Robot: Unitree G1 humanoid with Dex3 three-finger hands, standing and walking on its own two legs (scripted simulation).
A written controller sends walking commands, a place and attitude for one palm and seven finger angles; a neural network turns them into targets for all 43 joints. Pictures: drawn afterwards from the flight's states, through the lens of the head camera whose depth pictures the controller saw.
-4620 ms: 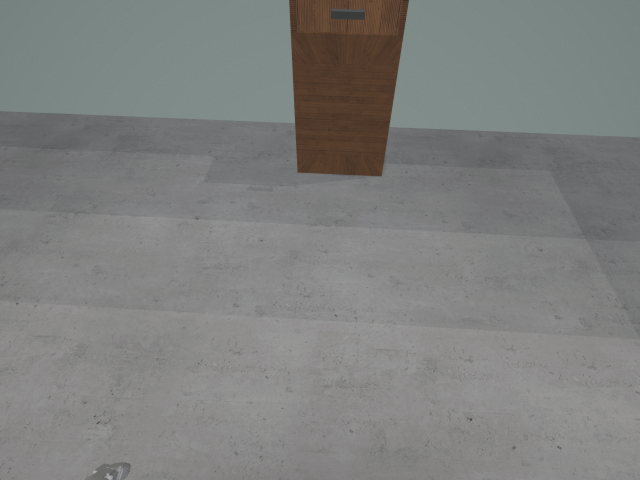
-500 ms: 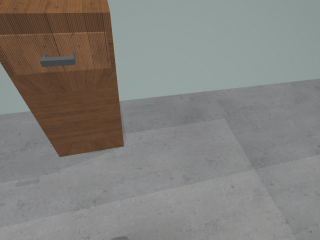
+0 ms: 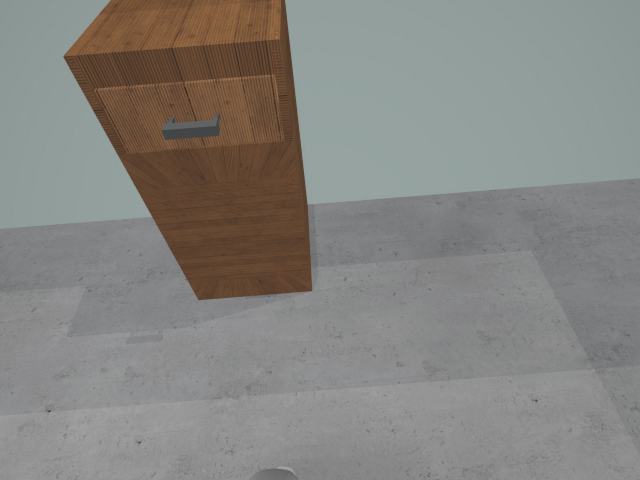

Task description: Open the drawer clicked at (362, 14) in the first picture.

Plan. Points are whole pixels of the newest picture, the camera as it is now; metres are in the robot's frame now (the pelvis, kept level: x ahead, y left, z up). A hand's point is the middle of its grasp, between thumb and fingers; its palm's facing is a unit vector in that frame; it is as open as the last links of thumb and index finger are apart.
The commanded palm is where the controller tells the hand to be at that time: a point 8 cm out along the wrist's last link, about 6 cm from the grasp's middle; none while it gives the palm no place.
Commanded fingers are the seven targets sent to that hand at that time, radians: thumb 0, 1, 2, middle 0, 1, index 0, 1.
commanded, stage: take the last steps up to it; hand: left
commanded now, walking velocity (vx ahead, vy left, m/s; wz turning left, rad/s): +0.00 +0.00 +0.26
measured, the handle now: (192, 124) +0.81 +0.33 +0.00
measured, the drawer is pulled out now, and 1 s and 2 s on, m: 0.00 0.00 0.00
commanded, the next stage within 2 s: come to a stop and stand still in 1.10 s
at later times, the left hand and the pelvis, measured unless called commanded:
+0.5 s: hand out of the picture -0.02 +0.24 -0.17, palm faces +0.17 -0.96 -0.20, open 7.4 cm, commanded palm none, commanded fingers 0.00 0.90 0.90 -0.20 -0.30 -0.20 -0.30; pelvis +0.03 +0.04 +0.01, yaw +7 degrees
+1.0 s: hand (196, 432) +0.21 +0.22 -0.16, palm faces +0.17 -0.96 -0.22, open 7.2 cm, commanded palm none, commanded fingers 0.00 0.90 0.90 -0.20 -0.30 -0.20 -0.30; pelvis +0.19 +0.02 +0.01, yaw +7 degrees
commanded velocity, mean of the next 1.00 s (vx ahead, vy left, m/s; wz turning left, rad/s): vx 0.26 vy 0.02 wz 0.04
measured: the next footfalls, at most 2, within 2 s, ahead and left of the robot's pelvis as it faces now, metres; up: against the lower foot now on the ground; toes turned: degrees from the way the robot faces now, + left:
left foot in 0.34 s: +0.00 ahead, +0.14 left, +0.00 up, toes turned +12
right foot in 0.76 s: +0.26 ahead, -0.06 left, +0.00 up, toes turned -2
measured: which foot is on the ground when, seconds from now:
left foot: up 0.00-0.32, down 0.34-0.76, up 0.78-1.00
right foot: down 0.00-0.36, up 0.38-0.74, down 0.76-1.00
